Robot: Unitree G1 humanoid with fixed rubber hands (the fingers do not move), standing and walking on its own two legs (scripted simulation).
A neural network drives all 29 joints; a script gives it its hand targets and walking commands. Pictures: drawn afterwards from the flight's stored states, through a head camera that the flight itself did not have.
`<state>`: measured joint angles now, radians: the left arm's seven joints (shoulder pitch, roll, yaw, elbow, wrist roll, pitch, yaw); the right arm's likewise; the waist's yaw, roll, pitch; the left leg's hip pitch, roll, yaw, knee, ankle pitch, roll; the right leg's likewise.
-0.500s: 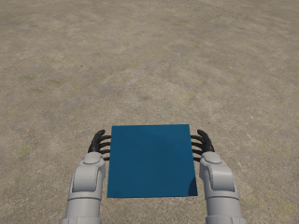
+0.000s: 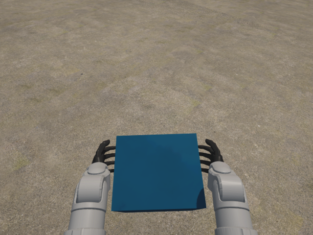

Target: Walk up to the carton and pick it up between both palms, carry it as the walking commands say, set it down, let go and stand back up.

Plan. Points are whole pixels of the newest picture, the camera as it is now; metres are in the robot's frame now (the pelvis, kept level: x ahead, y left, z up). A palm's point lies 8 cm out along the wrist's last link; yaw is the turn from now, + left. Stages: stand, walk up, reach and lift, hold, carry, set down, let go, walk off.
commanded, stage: carry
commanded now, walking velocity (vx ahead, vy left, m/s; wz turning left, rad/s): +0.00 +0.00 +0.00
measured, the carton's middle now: (157, 176) +0.30 +0.00 -0.05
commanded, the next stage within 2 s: hold in 0.76 s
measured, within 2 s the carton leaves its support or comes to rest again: neither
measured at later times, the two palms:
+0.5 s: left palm (104, 166) +0.29 +0.14 +0.03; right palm (220, 164) +0.29 -0.16 +0.04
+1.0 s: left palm (98, 164) +0.29 +0.15 +0.04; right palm (214, 161) +0.30 -0.15 +0.05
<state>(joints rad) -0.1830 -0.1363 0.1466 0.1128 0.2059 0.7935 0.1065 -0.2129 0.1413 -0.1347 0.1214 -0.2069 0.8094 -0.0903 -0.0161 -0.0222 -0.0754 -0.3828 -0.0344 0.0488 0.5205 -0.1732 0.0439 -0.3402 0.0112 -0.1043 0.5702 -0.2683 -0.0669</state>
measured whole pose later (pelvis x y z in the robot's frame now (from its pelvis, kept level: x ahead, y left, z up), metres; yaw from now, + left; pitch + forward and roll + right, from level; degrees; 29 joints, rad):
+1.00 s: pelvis +0.02 +0.00 +0.00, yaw -7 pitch -5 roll +0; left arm -0.20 -0.12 0.20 0.23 0.20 0.77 0.07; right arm -0.25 0.15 -0.15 0.32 -0.25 0.72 -0.10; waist 0.12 -0.03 -0.04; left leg -0.19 -0.03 -0.03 0.52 -0.24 0.01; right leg -0.16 0.09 0.01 0.51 -0.26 -0.07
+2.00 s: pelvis -0.02 +0.03 -0.05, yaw -8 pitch +18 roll +0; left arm -0.55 -0.11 0.37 0.61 0.20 0.31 0.16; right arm -0.58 0.11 -0.35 0.64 -0.25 0.30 -0.08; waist 0.07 -0.03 -0.03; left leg -0.91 -0.07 -0.02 0.90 -0.30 0.05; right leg -0.89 0.08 0.04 0.92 -0.33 -0.03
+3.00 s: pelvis -0.05 +0.05 -0.20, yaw -9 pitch +36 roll -3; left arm -0.91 0.01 0.30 0.75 0.09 0.31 0.26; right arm -0.92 0.01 -0.36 0.75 -0.14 0.29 -0.19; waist 0.07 -0.03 -0.10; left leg -1.71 -0.11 0.00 1.54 -0.46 0.07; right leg -1.67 0.13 0.04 1.54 -0.51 0.03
